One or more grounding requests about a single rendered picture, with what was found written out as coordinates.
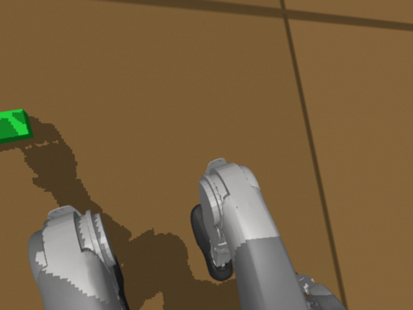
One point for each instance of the right robot hand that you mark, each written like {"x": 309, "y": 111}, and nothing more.
{"x": 321, "y": 298}

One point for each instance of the left robot foot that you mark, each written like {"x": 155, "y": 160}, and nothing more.
{"x": 120, "y": 282}

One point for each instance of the small box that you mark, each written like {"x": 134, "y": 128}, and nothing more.
{"x": 14, "y": 126}

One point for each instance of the right robot foot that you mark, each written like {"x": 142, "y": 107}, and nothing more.
{"x": 203, "y": 241}

